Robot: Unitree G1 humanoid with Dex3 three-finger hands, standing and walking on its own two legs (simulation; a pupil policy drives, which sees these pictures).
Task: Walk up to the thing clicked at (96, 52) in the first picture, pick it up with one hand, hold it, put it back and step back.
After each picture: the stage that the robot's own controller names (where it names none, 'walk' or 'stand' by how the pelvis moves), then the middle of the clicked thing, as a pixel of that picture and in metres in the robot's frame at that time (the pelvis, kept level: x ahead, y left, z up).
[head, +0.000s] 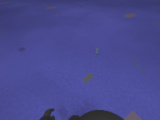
stand; (96, 51) +1.48 -0.11 -0.72
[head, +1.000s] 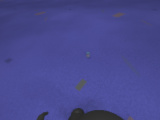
walk; (88, 54) +1.35 +0.16 -0.70
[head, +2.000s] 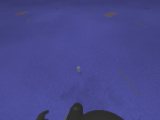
walk; (78, 69) +0.85 +0.28 -0.71
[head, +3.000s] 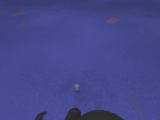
walk; (76, 87) +0.54 +0.20 -0.70
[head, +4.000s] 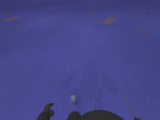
stand; (73, 98) +0.36 +0.24 -0.71
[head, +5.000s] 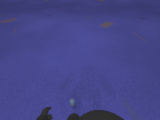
stand; (72, 102) +0.34 +0.23 -0.71
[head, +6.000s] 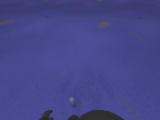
stand; (72, 100) +0.37 +0.24 -0.73
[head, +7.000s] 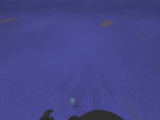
stand; (73, 101) +0.35 +0.22 -0.73
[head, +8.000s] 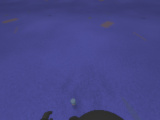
stand; (73, 102) +0.35 +0.22 -0.73
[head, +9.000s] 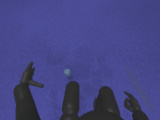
go down; (67, 72) +0.41 +0.24 -0.47
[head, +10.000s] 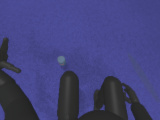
go down; (61, 61) +0.43 +0.28 -0.31
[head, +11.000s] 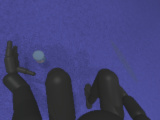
close in; (39, 57) +0.40 +0.31 -0.23
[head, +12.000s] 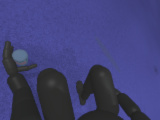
close; (21, 58) +0.39 +0.33 -0.21
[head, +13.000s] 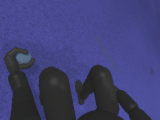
lift; (24, 58) +0.37 +0.31 -0.22
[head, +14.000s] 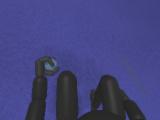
lift; (51, 66) +0.32 +0.29 -0.09
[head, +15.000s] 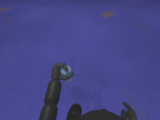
hold; (66, 74) +0.33 +0.18 +0.04
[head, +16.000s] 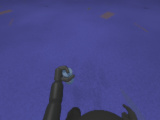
hold; (68, 76) +0.33 +0.18 +0.00
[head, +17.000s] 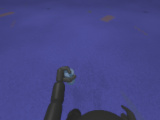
hold; (69, 76) +0.33 +0.17 +0.00
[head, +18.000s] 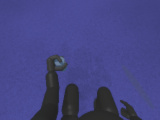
crouch; (61, 64) +0.40 +0.22 -0.08
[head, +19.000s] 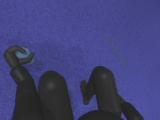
lower; (26, 56) +0.40 +0.33 -0.21
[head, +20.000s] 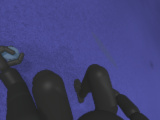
lower; (13, 56) +0.40 +0.34 -0.22
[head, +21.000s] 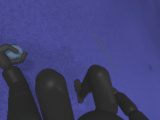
lower; (16, 55) +0.40 +0.34 -0.22
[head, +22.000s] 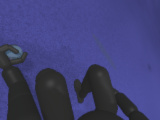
lower; (16, 55) +0.40 +0.33 -0.22
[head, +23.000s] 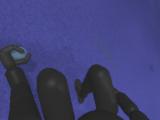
loosen; (20, 56) +0.40 +0.32 -0.22
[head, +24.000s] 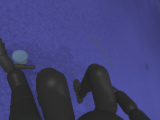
withdraw; (20, 58) +0.39 +0.30 -0.22
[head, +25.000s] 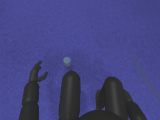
walk; (67, 62) +0.44 +0.24 -0.31
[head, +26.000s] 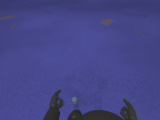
stand; (74, 100) +0.36 +0.18 -0.66
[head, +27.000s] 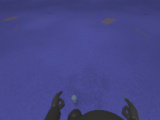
stand; (74, 98) +0.38 +0.20 -0.67
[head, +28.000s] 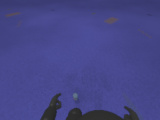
stand; (75, 96) +0.38 +0.19 -0.68
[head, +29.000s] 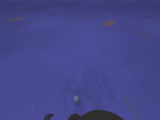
walk; (76, 99) +0.38 +0.19 -0.72
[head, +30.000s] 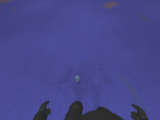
walk; (77, 78) +0.55 +0.19 -0.70
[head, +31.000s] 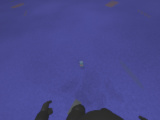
walk; (81, 64) +0.87 +0.22 -0.70
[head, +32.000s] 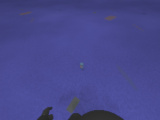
stand; (81, 65) +1.01 +0.19 -0.71
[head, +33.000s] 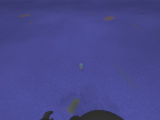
stand; (81, 66) +1.01 +0.20 -0.73
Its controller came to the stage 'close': yes
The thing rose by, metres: 0.71
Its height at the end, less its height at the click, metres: +0.00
